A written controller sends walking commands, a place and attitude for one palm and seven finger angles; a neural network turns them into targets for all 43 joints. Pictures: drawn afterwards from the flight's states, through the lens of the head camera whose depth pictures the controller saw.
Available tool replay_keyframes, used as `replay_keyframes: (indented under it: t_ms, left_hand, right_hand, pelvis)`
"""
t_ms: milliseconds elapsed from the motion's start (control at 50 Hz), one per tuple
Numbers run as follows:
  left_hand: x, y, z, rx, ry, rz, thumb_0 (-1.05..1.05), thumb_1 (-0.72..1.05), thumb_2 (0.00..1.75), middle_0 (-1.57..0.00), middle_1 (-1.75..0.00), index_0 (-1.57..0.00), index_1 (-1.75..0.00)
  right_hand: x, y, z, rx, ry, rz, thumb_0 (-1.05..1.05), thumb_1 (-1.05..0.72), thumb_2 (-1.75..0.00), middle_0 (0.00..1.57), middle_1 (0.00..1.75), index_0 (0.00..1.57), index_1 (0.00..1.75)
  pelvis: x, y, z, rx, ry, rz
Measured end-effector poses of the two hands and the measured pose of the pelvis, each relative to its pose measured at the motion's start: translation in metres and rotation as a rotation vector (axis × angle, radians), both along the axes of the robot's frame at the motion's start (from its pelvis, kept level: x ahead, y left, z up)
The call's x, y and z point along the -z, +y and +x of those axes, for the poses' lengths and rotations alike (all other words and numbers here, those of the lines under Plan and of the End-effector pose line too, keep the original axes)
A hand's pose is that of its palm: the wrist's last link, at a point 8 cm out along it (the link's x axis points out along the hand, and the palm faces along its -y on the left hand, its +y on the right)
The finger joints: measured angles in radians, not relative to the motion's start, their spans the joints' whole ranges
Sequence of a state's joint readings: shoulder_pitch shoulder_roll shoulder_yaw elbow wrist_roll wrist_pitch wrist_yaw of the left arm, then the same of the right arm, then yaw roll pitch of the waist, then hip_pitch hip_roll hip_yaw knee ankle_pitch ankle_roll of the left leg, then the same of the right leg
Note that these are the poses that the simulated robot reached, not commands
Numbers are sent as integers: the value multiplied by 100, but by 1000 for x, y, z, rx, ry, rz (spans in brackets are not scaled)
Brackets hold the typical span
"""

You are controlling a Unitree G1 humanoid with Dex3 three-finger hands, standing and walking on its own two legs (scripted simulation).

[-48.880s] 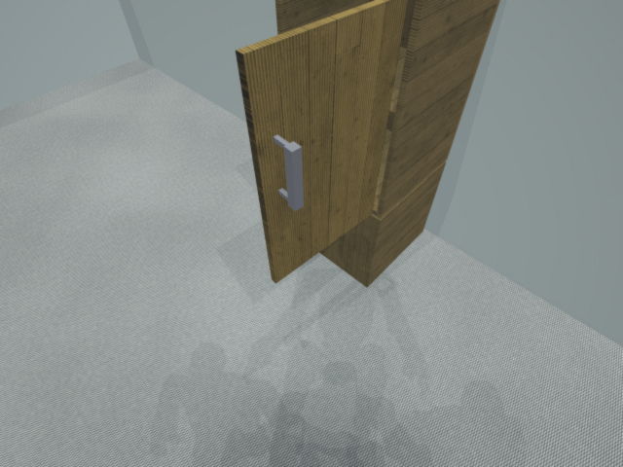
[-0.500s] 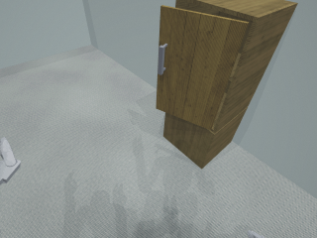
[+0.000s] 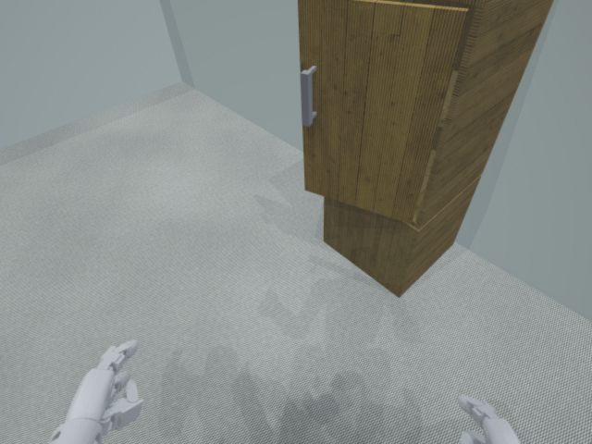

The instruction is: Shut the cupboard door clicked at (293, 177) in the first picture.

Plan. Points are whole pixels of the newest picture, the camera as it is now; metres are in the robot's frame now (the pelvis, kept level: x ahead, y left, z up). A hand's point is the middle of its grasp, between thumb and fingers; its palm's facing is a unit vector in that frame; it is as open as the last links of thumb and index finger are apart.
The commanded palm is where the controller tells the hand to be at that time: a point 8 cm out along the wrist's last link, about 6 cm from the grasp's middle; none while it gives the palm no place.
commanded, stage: let the arm hang, fingers relaxed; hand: left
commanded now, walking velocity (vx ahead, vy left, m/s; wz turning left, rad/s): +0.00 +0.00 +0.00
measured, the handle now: (310, 96) +0.94 +0.02 +0.03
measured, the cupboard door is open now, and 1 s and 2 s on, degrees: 19 19 19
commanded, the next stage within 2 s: look to check the result in 0.94 s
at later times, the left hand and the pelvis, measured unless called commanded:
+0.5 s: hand out of the picture -0.06 +0.20 -0.16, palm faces +0.00 -0.97 -0.26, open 7.3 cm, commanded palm none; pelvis -0.01 -0.01 +0.01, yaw +0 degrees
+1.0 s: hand out of the picture +0.04 +0.19 -0.16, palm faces -0.02 -0.97 -0.23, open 7.4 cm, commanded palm none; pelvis +0.01 -0.01 +0.02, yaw -1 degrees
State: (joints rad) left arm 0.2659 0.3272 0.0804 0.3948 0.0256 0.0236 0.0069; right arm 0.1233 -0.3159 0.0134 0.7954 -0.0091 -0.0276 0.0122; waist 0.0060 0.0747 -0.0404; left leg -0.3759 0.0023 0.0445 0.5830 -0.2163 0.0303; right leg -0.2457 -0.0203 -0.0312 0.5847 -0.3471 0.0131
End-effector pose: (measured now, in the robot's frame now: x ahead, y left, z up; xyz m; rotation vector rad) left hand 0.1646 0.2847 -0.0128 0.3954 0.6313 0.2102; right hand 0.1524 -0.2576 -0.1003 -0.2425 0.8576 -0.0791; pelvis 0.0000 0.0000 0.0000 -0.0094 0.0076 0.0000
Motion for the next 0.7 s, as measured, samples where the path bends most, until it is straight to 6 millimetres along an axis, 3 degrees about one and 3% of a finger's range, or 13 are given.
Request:
replay_keyframes:
  t_ms: [80,140,240,340,400,480,700]
  left_hand:
    - [87,-42,-64,-9,382,-161,1,91,90,-20,-30,-20,-29]
    - [120,-68,-115,-54,573,-256,1,93,90,-20,-30,-20,-29]
    - [132,-66,-182,-152,757,-289,1,98,89,-21,-30,-21,-30]
    - [124,-55,-223,-216,864,-263,1,95,89,-20,-30,-20,-29]
    - [117,-47,-232,-235,888,-234,1,93,90,-20,-30,-20,-29]
    - [112,-38,-227,-240,873,-201,1,92,90,-20,-30,-20,-29]
    - [111,-40,-163,-178,700,-193,1,91,90,-20,-30,-20,-29]
  right_hand:
    - [4,-19,-44,64,132,-50,0,-91,-90,20,30,20,30]
    - [6,-26,-86,107,269,-82,0,-91,-90,20,30,20,30]
    - [9,-22,-150,153,490,-93,0,-91,-90,20,30,20,30]
    - [16,-8,-186,186,600,-53,0,-91,-90,20,30,20,30]
    - [21,2,-193,197,613,-20,0,-91,-90,20,30,20,30]
    - [29,13,-187,200,590,20,0,-91,-90,20,30,20,30]
    - [32,20,-144,178,462,53,0,-91,-90,20,30,20,30]
  pelvis:
    - [-1,-4,-5,2,-18,8]
    - [-4,-7,-6,0,-26,4]
    - [-9,-11,-7,-7,-26,-8]
    - [-12,-10,-7,-5,-30,-10]
    - [-13,-8,-7,0,-34,-9]
    - [-13,-6,-7,7,-37,-5]
    - [-14,-5,-3,15,-45,4]
